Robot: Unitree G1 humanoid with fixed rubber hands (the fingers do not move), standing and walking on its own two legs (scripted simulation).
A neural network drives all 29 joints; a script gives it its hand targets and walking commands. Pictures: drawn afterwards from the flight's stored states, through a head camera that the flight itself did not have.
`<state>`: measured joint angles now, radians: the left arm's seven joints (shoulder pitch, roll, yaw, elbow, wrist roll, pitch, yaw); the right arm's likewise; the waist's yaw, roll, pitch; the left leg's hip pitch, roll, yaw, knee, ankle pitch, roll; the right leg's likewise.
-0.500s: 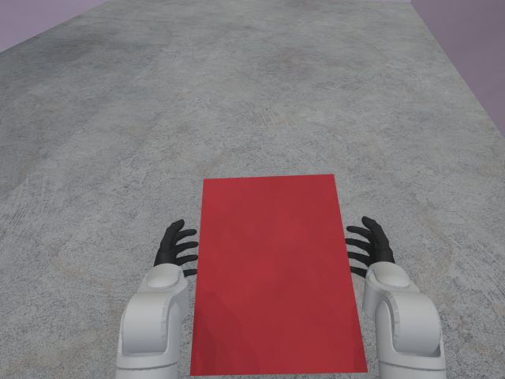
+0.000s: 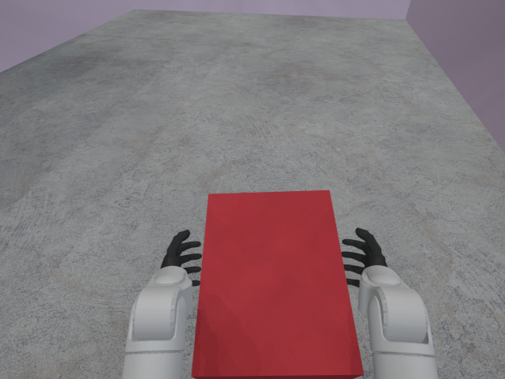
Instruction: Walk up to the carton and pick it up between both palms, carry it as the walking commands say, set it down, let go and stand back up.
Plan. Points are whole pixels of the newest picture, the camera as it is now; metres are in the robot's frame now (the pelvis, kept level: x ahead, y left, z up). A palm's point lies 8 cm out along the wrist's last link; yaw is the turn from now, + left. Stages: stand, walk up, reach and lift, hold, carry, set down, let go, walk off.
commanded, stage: carry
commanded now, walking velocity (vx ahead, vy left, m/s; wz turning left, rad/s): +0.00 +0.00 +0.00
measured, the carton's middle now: (271, 284) +0.30 +0.00 -0.01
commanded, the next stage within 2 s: none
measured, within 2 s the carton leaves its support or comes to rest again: neither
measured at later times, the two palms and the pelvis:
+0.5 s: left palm (148, 293) +0.22 +0.18 +0.09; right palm (361, 288) +0.24 -0.12 +0.09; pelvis -0.02 +0.02 -0.01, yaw +1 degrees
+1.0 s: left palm (145, 289) +0.23 +0.18 +0.09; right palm (356, 284) +0.24 -0.12 +0.09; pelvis -0.02 +0.02 -0.02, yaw +2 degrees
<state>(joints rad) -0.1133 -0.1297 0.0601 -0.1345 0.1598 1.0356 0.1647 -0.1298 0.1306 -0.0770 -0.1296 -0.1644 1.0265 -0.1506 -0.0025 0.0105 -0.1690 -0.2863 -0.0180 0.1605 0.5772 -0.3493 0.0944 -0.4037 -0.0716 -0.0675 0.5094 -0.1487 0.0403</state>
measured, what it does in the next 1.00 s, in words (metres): stands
